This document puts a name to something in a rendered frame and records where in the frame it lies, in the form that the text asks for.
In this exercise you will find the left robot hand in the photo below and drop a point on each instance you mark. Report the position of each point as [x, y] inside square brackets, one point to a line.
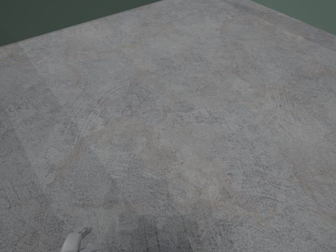
[73, 240]

